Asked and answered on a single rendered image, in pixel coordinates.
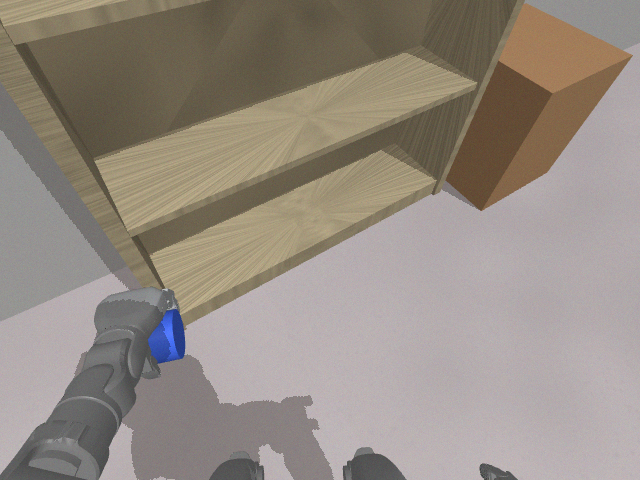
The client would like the left robot arm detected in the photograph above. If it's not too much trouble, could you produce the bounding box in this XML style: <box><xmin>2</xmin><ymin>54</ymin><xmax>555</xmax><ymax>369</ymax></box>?
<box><xmin>0</xmin><ymin>325</ymin><xmax>149</xmax><ymax>480</ymax></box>

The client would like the left robot hand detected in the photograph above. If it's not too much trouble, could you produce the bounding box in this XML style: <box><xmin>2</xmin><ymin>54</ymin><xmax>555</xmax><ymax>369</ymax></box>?
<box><xmin>94</xmin><ymin>287</ymin><xmax>180</xmax><ymax>379</ymax></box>

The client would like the bookshelf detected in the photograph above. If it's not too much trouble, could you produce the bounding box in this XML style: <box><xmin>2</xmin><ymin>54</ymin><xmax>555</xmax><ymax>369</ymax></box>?
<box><xmin>0</xmin><ymin>0</ymin><xmax>525</xmax><ymax>330</ymax></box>

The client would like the right robot hand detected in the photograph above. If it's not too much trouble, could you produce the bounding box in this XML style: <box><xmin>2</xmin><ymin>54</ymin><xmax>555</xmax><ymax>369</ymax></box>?
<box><xmin>480</xmin><ymin>463</ymin><xmax>518</xmax><ymax>480</ymax></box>

